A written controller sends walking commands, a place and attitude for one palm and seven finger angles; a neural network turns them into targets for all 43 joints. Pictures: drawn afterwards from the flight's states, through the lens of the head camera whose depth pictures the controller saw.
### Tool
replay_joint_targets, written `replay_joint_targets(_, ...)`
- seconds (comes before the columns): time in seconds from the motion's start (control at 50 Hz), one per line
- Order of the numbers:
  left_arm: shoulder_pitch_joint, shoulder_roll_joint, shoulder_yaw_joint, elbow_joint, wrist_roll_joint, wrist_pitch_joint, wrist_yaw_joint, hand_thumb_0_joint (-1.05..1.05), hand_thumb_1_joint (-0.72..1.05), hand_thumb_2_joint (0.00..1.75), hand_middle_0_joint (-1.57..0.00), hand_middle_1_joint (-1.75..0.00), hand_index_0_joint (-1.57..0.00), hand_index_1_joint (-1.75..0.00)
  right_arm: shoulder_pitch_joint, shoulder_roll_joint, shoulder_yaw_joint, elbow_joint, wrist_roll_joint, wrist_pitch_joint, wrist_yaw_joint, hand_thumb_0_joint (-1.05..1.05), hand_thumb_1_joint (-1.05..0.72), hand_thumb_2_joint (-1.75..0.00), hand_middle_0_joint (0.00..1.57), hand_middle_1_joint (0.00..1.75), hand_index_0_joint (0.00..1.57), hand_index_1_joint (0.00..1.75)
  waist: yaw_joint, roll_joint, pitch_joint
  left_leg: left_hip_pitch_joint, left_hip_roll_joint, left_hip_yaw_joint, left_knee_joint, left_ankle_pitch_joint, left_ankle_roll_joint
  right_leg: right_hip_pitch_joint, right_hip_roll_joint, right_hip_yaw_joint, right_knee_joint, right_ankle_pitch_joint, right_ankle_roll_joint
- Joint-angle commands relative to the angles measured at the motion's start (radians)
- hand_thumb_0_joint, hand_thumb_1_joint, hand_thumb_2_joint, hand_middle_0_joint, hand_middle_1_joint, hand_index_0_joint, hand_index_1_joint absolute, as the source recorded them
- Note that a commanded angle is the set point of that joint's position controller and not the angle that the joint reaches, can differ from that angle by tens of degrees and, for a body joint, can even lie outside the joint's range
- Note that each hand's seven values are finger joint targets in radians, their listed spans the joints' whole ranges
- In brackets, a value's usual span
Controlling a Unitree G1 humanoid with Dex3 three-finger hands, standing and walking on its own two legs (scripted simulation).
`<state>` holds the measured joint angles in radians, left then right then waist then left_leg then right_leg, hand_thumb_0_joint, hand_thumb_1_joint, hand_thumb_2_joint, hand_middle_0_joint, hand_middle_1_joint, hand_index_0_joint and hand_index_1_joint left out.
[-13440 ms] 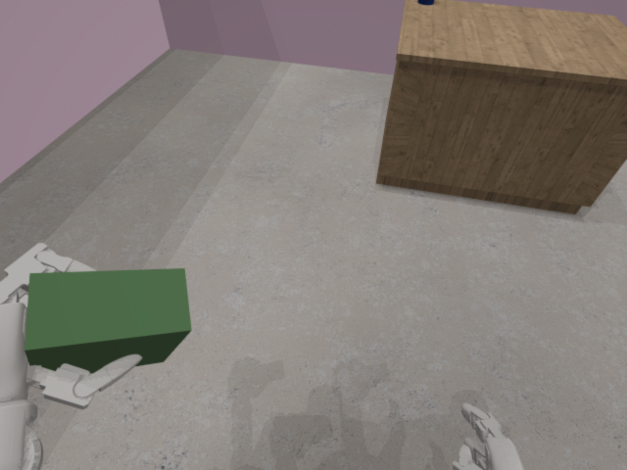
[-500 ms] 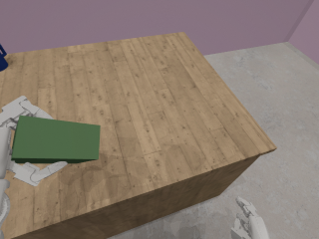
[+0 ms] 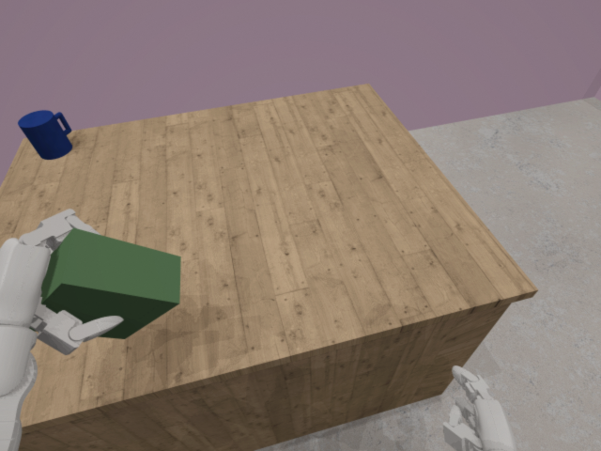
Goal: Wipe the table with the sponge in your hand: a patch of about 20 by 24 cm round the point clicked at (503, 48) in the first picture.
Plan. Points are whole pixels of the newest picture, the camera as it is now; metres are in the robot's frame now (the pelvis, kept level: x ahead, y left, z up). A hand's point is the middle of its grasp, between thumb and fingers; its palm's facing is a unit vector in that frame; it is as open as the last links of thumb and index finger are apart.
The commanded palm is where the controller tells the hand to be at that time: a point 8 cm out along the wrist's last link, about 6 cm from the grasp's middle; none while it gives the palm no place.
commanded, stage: turn the palm down, sponge in hand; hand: left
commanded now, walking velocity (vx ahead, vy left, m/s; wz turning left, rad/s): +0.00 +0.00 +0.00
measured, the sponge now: (119, 294) +0.25 +0.26 +0.11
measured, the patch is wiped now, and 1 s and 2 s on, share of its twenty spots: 0.00 0.00 0.00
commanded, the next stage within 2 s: move the sponge above the wiping area in 1.66 s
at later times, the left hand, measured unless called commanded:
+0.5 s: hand (101, 295) +0.23 +0.27 +0.12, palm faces +0.18 -0.41 -0.89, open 10.2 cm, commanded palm +0.21 +0.29 +0.18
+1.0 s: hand (88, 294) +0.24 +0.29 +0.11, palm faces +0.08 -0.19 -0.98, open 10.2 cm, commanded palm +0.21 +0.29 +0.17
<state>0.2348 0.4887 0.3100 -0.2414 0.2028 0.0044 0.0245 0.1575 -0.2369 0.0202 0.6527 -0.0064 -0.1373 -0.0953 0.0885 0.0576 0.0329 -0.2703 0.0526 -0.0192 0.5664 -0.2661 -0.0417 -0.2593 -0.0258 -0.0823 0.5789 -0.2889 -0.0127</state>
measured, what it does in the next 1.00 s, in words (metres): stands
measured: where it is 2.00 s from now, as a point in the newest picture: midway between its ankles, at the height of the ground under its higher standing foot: outside the picture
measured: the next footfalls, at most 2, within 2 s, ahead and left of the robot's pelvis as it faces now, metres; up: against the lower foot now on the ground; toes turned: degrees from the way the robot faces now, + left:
none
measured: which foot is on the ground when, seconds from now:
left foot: down 0.00-1.00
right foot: down 0.00-1.00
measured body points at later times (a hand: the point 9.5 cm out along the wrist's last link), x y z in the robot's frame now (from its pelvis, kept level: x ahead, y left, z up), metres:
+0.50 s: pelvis +0.02 +0.00 +0.00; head +0.03 -0.04 +0.45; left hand +0.22 +0.29 +0.17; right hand +0.21 -0.24 -0.09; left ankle +0.03 +0.15 -0.73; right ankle +0.02 -0.11 -0.73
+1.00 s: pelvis +0.02 +0.02 +0.01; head +0.01 -0.02 +0.46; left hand +0.23 +0.30 +0.17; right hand +0.25 -0.19 -0.07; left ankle +0.03 +0.15 -0.73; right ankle +0.02 -0.11 -0.73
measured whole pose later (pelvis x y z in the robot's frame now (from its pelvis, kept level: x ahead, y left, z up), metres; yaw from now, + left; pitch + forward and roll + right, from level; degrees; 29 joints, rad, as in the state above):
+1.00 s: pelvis +0.02 +0.02 +0.01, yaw -1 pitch -3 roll +0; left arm 0.24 0.51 0.04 -0.26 0.76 0.26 0.03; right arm 0.06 -0.25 0.03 0.66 0.02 -0.04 -0.09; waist 0.13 0.10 0.02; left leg -0.15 0.04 0.02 0.43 -0.23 -0.02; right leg -0.15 -0.04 -0.05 0.44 -0.24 0.01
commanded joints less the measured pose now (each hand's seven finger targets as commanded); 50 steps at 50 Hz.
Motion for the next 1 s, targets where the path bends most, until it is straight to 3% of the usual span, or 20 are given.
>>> replay_joint_targets(0.0, -0.133, 0.244, 0.085, -0.23, 0.018, -0.039, -0.021, 0.0, 0.1, 1.3, -1.2, -1.6, -1.2, -1.6, -0.118, -0.116, -0.046, -0.181, 0.01, -0.054, -0.029, 0.0, -0.9, -0.9, 0.2, 0.3, 0.2, 0.3, -0.02, -0.037, -0.127, 0.063, -0.052, 0.058, -0.093, 0.05, 0.063, 0.005, 0.002, 0.054, -0.173, -0.021, 0.016)
replay_joint_targets(0.04, -0.109, 0.315, 0.169, -0.263, 0.034, -0.052, -0.011, 0.0, 0.1, 1.3, -1.2, -1.6, -1.2, -1.6, -0.13, -0.114, -0.048, -0.187, 0.011, -0.055, -0.028, 0.0, -0.9, -0.9, 0.2, 0.3, 0.2, 0.3, 0.01, -0.023, -0.152, 0.077, -0.054, 0.063, -0.082, 0.104, 0.061, 0.034, 0.004, 0.07, -0.166, 0.025, 0.012)
replay_joint_targets(0.06, -0.094, 0.266, 0.136, -0.28, 0.038, -0.058, -0.004, 0.0, 0.1, 1.3, -1.2, -1.6, -1.2, -1.6, -0.122, -0.102, -0.046, -0.198, 0.007, -0.055, -0.023, 0.0, -0.9, -0.9, 0.2, 0.3, 0.2, 0.3, 0.01, -0.027, -0.166, 0.075, -0.053, 0.064, -0.077, 0.135, 0.061, 0.044, -0.002, 0.059, -0.154, 0.069, 0.012)
replay_joint_targets(0.14, 0.04, 0.315, 0.225, -0.269, 0.059, -0.04, 0.04, 0.0, 0.1, 1.3, -1.2, -1.6, -1.2, -1.6, -0.095, -0.116, -0.063, -0.195, 0.017, -0.038, -0.011, 0.0, -0.9, -0.9, 0.2, 0.3, 0.2, 0.3, 0.035, -0.035, -0.184, 0.058, -0.048, 0.069, -0.06, 0.207, 0.055, 0.073, -0.002, 0.075, -0.123, 0.186, 0.013)
replay_joint_targets(0.16, 0.034, 0.254, 0.159, -0.281, 0.07, -0.031, 0.046, 0.0, 0.1, 1.3, -1.2, -1.6, -1.2, -1.6, -0.089, -0.112, -0.063, -0.206, 0.019, -0.031, -0.007, 0.0, -0.9, -0.9, 0.2, 0.3, 0.2, 0.3, 0.022, -0.028, -0.176, 0.049, -0.046, 0.074, -0.056, 0.22, 0.055, 0.07, -0.006, 0.067, -0.115, 0.21, 0.013)
replay_joint_targets(0.24, 0.049, 0.296, 0.173, -0.301, 0.132, 0.017, 0.073, 0.0, 0.1, 1.3, -1.2, -1.6, -1.2, -1.6, -0.091, -0.124, -0.069, -0.209, 0.028, -0.017, -0.01, 0.0, -0.9, -0.9, 0.2, 0.3, 0.2, 0.3, 0.017, -0.026, -0.176, 0.047, -0.047, 0.072, -0.046, 0.234, 0.057, 0.054, -0.004, 0.081, -0.103, 0.238, 0.012)
replay_joint_targets(0.26, 0.052, 0.24, 0.11, -0.313, 0.141, 0.025, 0.07, 0.0, 0.1, 1.3, -1.2, -1.6, -1.2, -1.6, -0.083, -0.121, -0.069, -0.221, 0.024, -0.016, -0.01, 0.0, -0.9, -0.9, 0.2, 0.3, 0.2, 0.3, 0.01, -0.02, -0.188, 0.054, -0.046, 0.075, -0.04, 0.24, 0.061, 0.053, -0.006, 0.069, -0.101, 0.249, 0.014)
replay_joint_targets(0.38, 0.017, 0.263, 0.068, -0.351, 0.225, 0.038, 0.082, 0.0, 0.1, 1.3, -1.2, -1.6, -1.2, -1.6, -0.093, -0.127, -0.07, -0.216, 0.023, -0.018, -0.025, 0.0, -0.9, -0.9, 0.2, 0.3, 0.2, 0.3, -0.006, -0.012, -0.194, 0.071, -0.044, 0.055, -0.042, 0.218, 0.066, 0.024, -0.006, 0.072, -0.104, 0.213, 0.014)
replay_joint_targets(0.54, -0.023, 0.293, 0.061, -0.317, 0.345, 0.127, 0.111, 0.0, 0.1, 1.3, -1.2, -1.6, -1.2, -1.6, -0.167, -0.118, -0.052, -0.205, 0.035, 0.002, -0.024, 0.0, -0.9, -0.9, 0.2, 0.3, 0.2, 0.3, 0.02, 0.028, -0.166, 0.083, -0.043, 0.039, -0.095, 0.216, 0.054, 0.049, 0.009, 0.084, -0.132, 0.164, -0.008)
replay_joint_targets(0.56, -0.03, 0.235, -0.003, -0.307, 0.349, 0.144, 0.104, 0.0, 0.1, 1.3, -1.2, -1.6, -1.2, -1.6, -0.158, -0.111, -0.047, -0.213, 0.034, 0.003, -0.023, 0.0, -0.9, -0.9, 0.2, 0.3, 0.2, 0.3, 0.015, 0.029, -0.172, 0.083, -0.041, 0.043, -0.101, 0.218, 0.056, 0.063, 0.007, 0.058, -0.135, 0.168, -0.006)
replay_joint_targets(0.6, -0.036, 0.262, 0.0, -0.273, 0.379, 0.176, 0.092, 0.0, 0.1, 1.3, -1.2, -1.6, -1.2, -1.6, -0.164, -0.121, -0.047, -0.201, 0.034, 0.013, -0.024, 0.0, -0.9, -0.9, 0.2, 0.3, 0.2, 0.3, 0.016, -0.016, -0.175, 0.09, -0.039, 0.035, -0.117, 0.227, 0.057, 0.072, 0.006, 0.068, -0.145, 0.179, -0.004)
replay_joint_targets(0.64, -0.061, 0.279, 0.008, -0.282, 0.399, 0.202, 0.08, 0.0, 0.1, 1.3, -1.2, -1.6, -1.2, -1.6, -0.208, -0.118, -0.035, -0.202, 0.042, 0.017, -0.021, 0.0, -0.9, -0.9, 0.2, 0.3, 0.2, 0.3, 0.022, 0.01, -0.151, 0.101, -0.041, 0.029, -0.131, 0.218, 0.054, 0.079, 0.017, 0.083, -0.162, 0.159, -0.014)
replay_joint_targets(0.66, -0.071, 0.222, -0.06, -0.273, 0.41, 0.213, 0.066, 0.0, 0.1, 1.3, -1.2, -1.6, -1.2, -1.6, -0.203, -0.113, -0.031, -0.21, 0.039, 0.019, -0.02, 0.0, -0.9, -0.9, 0.2, 0.3, 0.2, 0.3, 0.014, 0.019, -0.148, 0.103, -0.039, 0.036, -0.135, 0.218, 0.057, 0.082, 0.013, 0.064, -0.168, 0.162, -0.012)
replay_joint_targets(0.7, -0.078, 0.247, -0.059, -0.262, 0.45, 0.219, 0.054, 0.0, 0.1, 1.3, -1.2, -1.6, -1.2, -1.6, -0.206, -0.122, -0.035, -0.198, 0.036, 0.027, -0.018, 0.0, -0.9, -0.9, 0.2, 0.3, 0.2, 0.3, 0.017, -0.005, -0.165, 0.117, -0.037, 0.021, -0.149, 0.238, 0.056, 0.094, 0.012, 0.065, -0.171, 0.173, -0.013)
replay_joint_targets(0.74, -0.122, 0.259, -0.056, -0.291, 0.473, 0.225, 0.05, 0.0, 0.1, 1.3, -1.2, -1.6, -1.2, -1.6, -0.245, -0.112, -0.023, -0.197, 0.04, 0.025, -0.017, 0.0, -0.9, -0.9, 0.2, 0.3, 0.2, 0.3, 0.023, 0.037, -0.149, 0.136, -0.042, 0.014, -0.163, 0.218, 0.057, 0.094, 0.024, 0.081, -0.188, 0.143, -0.024)
replay_joint_targets(0.76, -0.123, 0.212, -0.106, -0.276, 0.485, 0.227, 0.045, 0.0, 0.1, 1.3, -1.2, -1.6, -1.2, -1.6, -0.233, -0.108, -0.023, -0.2, 0.035, 0.025, -0.016, 0.0, -0.9, -0.9, 0.2, 0.3, 0.2, 0.3, 0.018, 0.043, -0.156, 0.137, -0.04, 0.022, -0.163, 0.226, 0.059, 0.103, 0.02, 0.058, -0.189, 0.154, -0.024)
replay_joint_targets(0.84, -0.169, 0.281, -0.055, -0.27, 0.547, 0.228, 0.054, 0.0, 0.1, 1.3, -1.2, -1.6, -1.2, -1.6, -0.27, -0.113, -0.023, -0.178, 0.032, 0.03, -0.01, 0.0, -0.9, -0.9, 0.2, 0.3, 0.2, 0.3, 0.038, 0.035, -0.173, 0.158, -0.044, -0.003, -0.185, 0.239, 0.057, 0.129, 0.029, 0.092, -0.202, 0.157, -0.036)
replay_joint_targets(0.86, -0.168, 0.224, -0.109, -0.259, 0.551, 0.231, 0.052, 0.0, 0.1, 1.3, -1.2, -1.6, -1.2, -1.6, -0.259, -0.106, -0.022, -0.185, 0.029, 0.029, -0.008, 0.0, -0.9, -0.9, 0.2, 0.3, 0.2, 0.3, 0.03, 0.032, -0.181, 0.157, -0.043, 0.011, -0.18, 0.251, 0.06, 0.138, 0.022, 0.064, -0.202, 0.171, -0.032)
replay_joint_targets(0.94, -0.206, 0.274, -0.077, -0.238, 0.601, 0.25, 0.06, 0.0, 0.1, 1.3, -1.2, -1.6, -1.2, -1.6, -0.3, -0.112, -0.022, -0.161, 0.032, 0.041, 0.001, 0.0, -0.9, -0.9, 0.2, 0.3, 0.2, 0.3, 0.044, 0.061, -0.184, 0.172, -0.05, -0.006, -0.197, 0.265, 0.056, 0.154, 0.029, 0.102, -0.216, 0.175, -0.045)
replay_joint_targets(0.98, -0.206, 0.23, -0.131, -0.195, 0.615, 0.263, 0.052, 0.0, 0.1, 1.3, -1.2, -1.6, -1.2, -1.6, -0.285, -0.112, -0.023, -0.154, 0.031, 0.043, 0.004, 0.0, -0.9, -0.9, 0.2, 0.3, 0.2, 0.3, 0.035, 0.021, -0.194, 0.173, -0.048, -0.006, -0.198, 0.281, 0.057, 0.156, 0.019, 0.082, -0.22, 0.187, -0.038)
